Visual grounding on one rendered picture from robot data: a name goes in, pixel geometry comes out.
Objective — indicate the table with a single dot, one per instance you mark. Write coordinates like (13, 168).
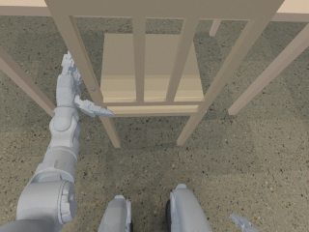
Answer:
(290, 11)

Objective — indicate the right robot shin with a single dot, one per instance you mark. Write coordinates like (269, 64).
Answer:
(175, 225)

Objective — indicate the left robot upper arm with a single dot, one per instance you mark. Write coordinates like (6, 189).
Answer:
(44, 207)

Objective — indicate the chair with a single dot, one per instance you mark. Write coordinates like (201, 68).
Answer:
(151, 75)

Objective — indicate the robot right thigh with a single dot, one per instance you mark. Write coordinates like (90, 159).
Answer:
(190, 213)

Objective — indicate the robot left forearm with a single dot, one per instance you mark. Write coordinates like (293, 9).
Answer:
(62, 152)

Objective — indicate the robot left hand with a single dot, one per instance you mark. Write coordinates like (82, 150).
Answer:
(67, 88)

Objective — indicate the robot right hand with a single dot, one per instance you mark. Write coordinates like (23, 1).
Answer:
(243, 223)

